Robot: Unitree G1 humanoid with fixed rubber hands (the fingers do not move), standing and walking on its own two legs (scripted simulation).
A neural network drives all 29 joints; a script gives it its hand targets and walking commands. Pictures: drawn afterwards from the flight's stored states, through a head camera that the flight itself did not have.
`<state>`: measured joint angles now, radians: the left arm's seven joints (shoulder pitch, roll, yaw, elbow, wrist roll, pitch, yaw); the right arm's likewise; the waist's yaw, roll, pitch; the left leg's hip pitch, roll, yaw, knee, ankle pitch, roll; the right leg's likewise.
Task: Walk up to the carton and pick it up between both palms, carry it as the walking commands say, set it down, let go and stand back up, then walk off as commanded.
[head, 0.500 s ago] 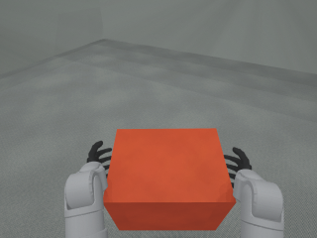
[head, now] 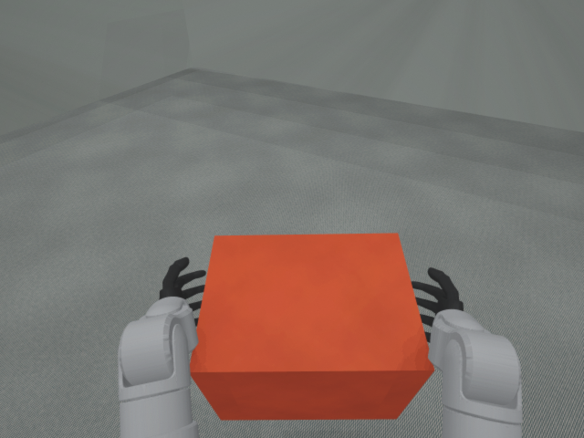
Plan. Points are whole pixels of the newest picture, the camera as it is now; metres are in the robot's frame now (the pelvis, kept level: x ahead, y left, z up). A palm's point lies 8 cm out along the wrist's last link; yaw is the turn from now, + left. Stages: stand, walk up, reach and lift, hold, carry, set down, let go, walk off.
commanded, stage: carry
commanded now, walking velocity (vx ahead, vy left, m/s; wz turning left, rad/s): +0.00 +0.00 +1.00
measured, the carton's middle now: (307, 329) +0.30 +0.01 +0.03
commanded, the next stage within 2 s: none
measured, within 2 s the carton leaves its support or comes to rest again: neither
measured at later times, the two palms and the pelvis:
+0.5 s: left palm (94, 353) +0.22 +0.27 +0.08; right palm (353, 301) +0.31 -0.06 +0.08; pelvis +0.01 +0.02 -0.01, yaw +18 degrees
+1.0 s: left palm out of the picture +0.10 +0.38 +0.07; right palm (226, 295) +0.33 +0.13 +0.06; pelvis +0.02 +0.06 -0.01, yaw +45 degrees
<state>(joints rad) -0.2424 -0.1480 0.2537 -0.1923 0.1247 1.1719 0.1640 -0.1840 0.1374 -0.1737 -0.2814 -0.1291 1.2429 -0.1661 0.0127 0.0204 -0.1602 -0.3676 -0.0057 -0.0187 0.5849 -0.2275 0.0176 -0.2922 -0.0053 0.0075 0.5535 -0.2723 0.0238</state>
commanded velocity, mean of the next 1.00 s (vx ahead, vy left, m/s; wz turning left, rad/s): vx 0.00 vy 0.00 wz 1.00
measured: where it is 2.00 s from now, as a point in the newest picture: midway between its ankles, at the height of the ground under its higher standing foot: outside the picture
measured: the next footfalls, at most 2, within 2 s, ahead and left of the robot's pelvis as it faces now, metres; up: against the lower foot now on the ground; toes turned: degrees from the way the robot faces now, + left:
right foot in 0.46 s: +0.04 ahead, -0.09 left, +0.00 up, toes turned +12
left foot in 0.74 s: +0.03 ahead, +0.18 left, +0.00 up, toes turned +32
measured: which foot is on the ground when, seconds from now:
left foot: down 0.00-0.46, up 0.48-0.72, down 0.74-1.00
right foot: down 0.00-0.20, up 0.22-0.44, down 0.46-0.74, up 0.76-1.00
